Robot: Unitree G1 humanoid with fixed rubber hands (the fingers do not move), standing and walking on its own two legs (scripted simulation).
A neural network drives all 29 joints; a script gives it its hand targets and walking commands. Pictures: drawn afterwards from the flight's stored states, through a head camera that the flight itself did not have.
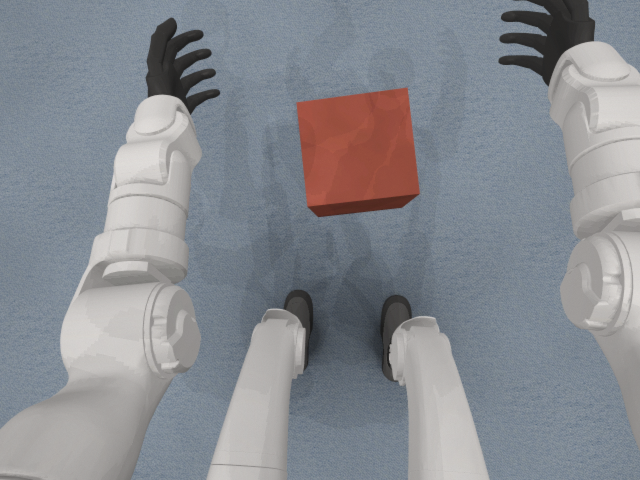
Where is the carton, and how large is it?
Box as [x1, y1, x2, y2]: [296, 88, 419, 216]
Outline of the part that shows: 407,88 296,102 307,206 318,216 401,207 419,193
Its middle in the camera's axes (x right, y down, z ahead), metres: +0.07 -0.17 +0.85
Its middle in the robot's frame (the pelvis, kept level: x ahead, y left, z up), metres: +0.54 +0.01 -0.53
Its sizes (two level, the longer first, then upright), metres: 0.210 0.200 0.250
